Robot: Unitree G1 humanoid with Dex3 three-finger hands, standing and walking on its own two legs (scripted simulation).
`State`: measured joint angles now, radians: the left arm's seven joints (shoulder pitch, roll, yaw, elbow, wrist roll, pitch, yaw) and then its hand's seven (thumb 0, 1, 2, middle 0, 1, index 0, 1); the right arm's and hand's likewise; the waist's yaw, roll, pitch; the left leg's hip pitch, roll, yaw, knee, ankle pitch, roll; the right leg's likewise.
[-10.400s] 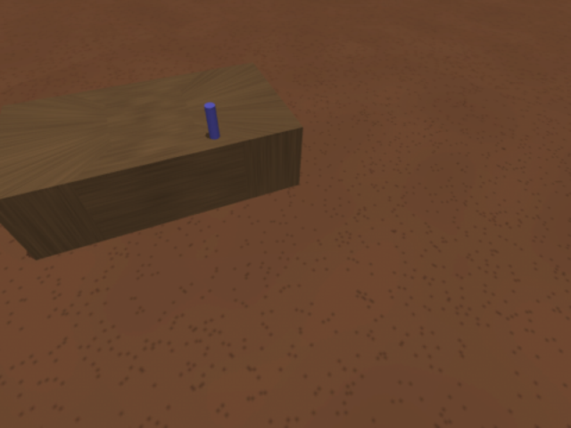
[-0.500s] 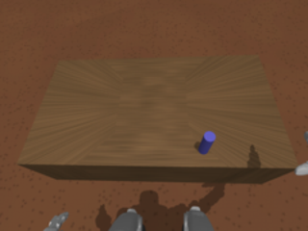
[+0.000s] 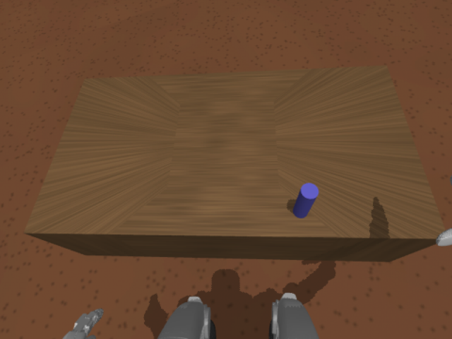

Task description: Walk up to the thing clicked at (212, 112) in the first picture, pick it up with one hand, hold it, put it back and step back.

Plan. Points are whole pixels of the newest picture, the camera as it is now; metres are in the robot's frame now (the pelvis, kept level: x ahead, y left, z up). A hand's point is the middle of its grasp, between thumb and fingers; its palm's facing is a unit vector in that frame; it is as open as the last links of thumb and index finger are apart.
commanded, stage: approach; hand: right
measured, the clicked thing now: (304, 201) +0.45 -0.17 -0.26
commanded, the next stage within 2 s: close in in 0.34 s
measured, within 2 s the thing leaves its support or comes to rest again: neither
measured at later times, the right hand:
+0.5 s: hand (346, 213) +0.41 -0.26 -0.23, palm faces -0.01 +1.00 +0.01, open 17.5 cm
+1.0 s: hand (313, 213) +0.41 -0.18 -0.25, palm faces +0.04 +1.00 +0.00, open 17.4 cm
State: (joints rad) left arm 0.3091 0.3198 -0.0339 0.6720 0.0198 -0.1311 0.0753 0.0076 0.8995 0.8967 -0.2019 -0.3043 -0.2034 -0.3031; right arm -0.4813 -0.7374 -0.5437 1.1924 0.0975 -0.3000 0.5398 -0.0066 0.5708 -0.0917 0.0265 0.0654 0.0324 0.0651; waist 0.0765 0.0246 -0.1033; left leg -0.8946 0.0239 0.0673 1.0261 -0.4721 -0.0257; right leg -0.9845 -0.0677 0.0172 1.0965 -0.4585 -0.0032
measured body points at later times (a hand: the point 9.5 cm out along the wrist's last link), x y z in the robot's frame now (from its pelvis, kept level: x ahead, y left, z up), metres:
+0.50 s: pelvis -0.06 +0.01 -0.24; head +0.14 -0.03 +0.16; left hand +0.05 +0.28 -0.35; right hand +0.40 -0.31 -0.23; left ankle +0.01 +0.14 -0.66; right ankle +0.03 -0.11 -0.66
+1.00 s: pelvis -0.07 +0.02 -0.26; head +0.12 +0.00 +0.15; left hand +0.03 +0.30 -0.38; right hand +0.40 -0.24 -0.25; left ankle +0.00 +0.14 -0.66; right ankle +0.03 -0.11 -0.66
